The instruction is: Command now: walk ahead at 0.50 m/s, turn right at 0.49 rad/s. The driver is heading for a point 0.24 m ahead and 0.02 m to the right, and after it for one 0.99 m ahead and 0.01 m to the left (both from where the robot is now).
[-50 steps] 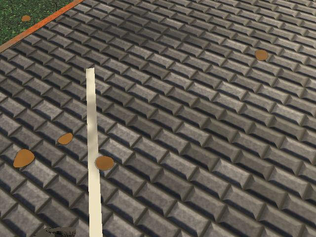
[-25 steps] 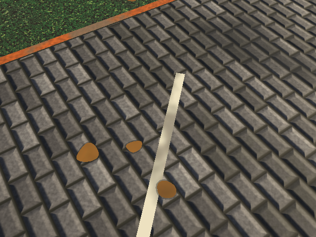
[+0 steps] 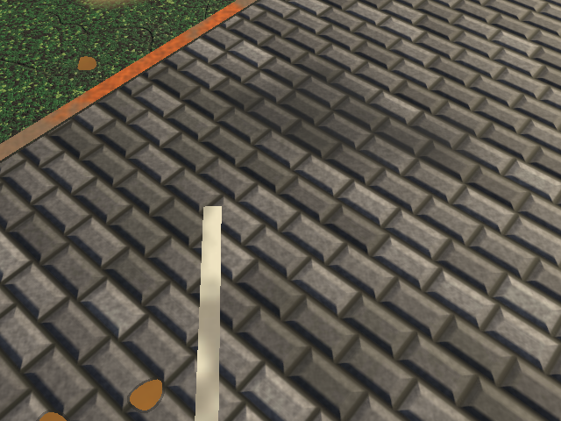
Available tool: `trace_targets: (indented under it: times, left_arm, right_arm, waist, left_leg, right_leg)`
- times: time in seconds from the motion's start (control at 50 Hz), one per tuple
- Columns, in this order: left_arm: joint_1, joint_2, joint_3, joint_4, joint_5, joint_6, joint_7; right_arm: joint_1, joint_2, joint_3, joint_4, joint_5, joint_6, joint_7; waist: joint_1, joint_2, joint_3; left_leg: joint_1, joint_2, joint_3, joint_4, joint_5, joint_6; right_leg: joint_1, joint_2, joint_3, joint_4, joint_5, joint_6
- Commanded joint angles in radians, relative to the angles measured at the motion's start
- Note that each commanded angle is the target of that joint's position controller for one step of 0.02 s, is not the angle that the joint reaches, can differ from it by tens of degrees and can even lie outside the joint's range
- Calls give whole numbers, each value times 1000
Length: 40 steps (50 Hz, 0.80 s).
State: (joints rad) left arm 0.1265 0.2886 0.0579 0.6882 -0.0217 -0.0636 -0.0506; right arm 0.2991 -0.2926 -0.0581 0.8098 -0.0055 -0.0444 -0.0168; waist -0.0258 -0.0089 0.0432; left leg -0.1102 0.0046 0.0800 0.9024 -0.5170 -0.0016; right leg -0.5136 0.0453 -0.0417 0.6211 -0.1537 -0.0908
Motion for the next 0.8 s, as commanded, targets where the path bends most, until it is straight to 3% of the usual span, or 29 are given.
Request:
trace_targets:
  times: [0.02,0.04,0.06,0.08,0.12,0.16,0.24,0.3,0.34,0.38,0.4,0.42,0.44,0.46,0.48,0.5,0.52,0.54,0.56,0.62,0.7,0.8]
  left_arm:
    - [295,172,56,-11,3,-8,19]
    - [229,162,51,-24,2,-7,21]
    - [170,138,44,-38,4,-6,23]
    - [139,121,36,-56,18,-5,28]
    - [112,124,37,-64,14,-6,35]
    - [122,150,43,-57,11,-6,47]
    - [171,170,51,-34,1,8,64]
    - [221,164,49,-8,-4,17,67]
    - [242,145,42,8,2,16,68]
    - [233,155,45,15,10,19,65]
    - [219,152,44,14,11,20,63]
    - [217,127,34,12,16,21,61]
    - [255,92,16,-4,35,19,64]
    - [385,39,0,-8,14,4,61]
    - [324,113,6,-8,9,-8,58]
    - [185,158,19,-35,-1,-17,54]
    - [104,141,13,-55,10,-26,54]
    - [69,127,14,-70,28,-37,52]
    - [78,116,16,-73,38,-41,51]
    - [87,80,8,-72,41,-37,50]
    - [-45,44,-10,-94,34,-38,48]
    - [-164,64,-2,-116,17,-53,35]
  right_arm:
    - [-94,-136,-11,-153,42,-88,31]
    - [-121,-125,-6,-161,31,-100,28]
    - [-131,-131,-14,-158,6,-100,22]
    - [-110,-133,-19,-159,-1,-90,22]
    - [-71,-115,-18,-154,-8,-67,19]
    - [-103,-90,-9,-166,-13,-52,13]
    - [-256,-49,9,-198,-8,-57,18]
    - [-307,-69,3,-210,10,-69,32]
    - [-298,-88,-3,-204,10,-78,44]
    - [-270,-105,-11,-201,10,-82,47]
    - [-216,-118,-20,-187,7,-84,44]
    - [-112,-150,-36,-160,1,-87,40]
    - [33,-206,-48,-144,-8,-88,41]
    - [114,-282,-73,-104,0,-75,51]
    - [118,-191,-50,-108,35,-71,59]
    - [54,-140,-35,-122,31,-65,55]
    - [18,-134,-29,-135,14,-57,52]
    - [-4,-125,-26,-137,10,-51,50]
    - [-12,-111,-20,-141,5,-50,45]
    - [-1,-114,-22,-133,18,-43,32]
    - [35,-160,-39,-114,27,-28,7]
    - [105,-155,-41,-89,37,-5,-4]
  waist:
    - [155,-86,-271]
    - [112,7,-180]
    - [75,30,-119]
    - [41,-1,-104]
    - [8,-24,-85]
    - [10,-27,-57]
    - [75,-62,-46]
    - [100,-80,-57]
    - [102,-94,-58]
    - [81,-117,-44]
    - [48,-117,-59]
    - [0,-91,-132]
    - [-39,27,-285]
    - [0,341,-367]
    - [-33,252,-313]
    - [-53,142,-167]
    - [-49,55,-103]
    - [-29,30,-51]
    - [-4,57,-61]
    - [18,106,-77]
    - [-18,96,-48]
    - [-51,103,-42]
  left_leg:
    - [-703,3,-195,469,41,26]
    - [-677,46,-182,379,119,31]
    - [-625,71,-173,295,159,19]
    - [-558,88,-179,264,185,7]
    - [-517,95,-160,187,201,-30]
    - [-506,86,-133,74,268,-65]
    - [-404,25,-114,-247,556,-86]
    - [-374,5,-130,-356,619,-73]
    - [-386,24,-142,-391,601,-38]
    - [-376,24,-122,-401,507,9]
    - [-305,5,-94,-431,478,40]
    - [-155,11,-100,-431,497,81]
    - [115,155,-302,-397,548,167]
    - [410,339,-765,-524,318,345]
    - [414,344,-913,-619,54,329]
    - [294,308,-779,-629,52,281]
    - [182,261,-674,-637,158,259]
    - [103,226,-605,-648,275,257]
    - [66,190,-552,-659,366,247]
    - [11,152,-471,-679,510,261]
    - [-88,117,-403,-688,513,239]
    - [-93,114,-452,-631,436,204]
  right_leg:
    - [824,-333,677,-306,-124,-255]
    - [674,-295,574,-316,-31,-228]
    - [546,-261,500,-336,76,-216]
    - [461,-237,461,-359,152,-218]
    - [365,-211,405,-390,233,-225]
    - [282,-181,338,-403,286,-215]
    - [216,-104,269,-374,184,-141]
    - [285,-141,323,-334,99,-123]
    - [379,-191,357,-288,88,-111]
    - [441,-230,373,-249,178,-97]
    - [456,-213,351,-187,310,-81]
    - [449,-162,299,-40,433,-57]
    - [316,-93,232,236,271,-21]
    - [-55,56,126,579,-261,70]
    - [-207,11,191,662,-385,67]
    - [-258,-36,185,670,-299,61]
    - [-241,-62,159,630,-241,58]
    - [-232,-86,150,554,-200,64]
    - [-179,-105,150,490,-165,69]
    - [-119,-99,115,335,-162,111]
    - [-47,-68,101,75,42,149]
    - [67,-19,123,-100,169,148]
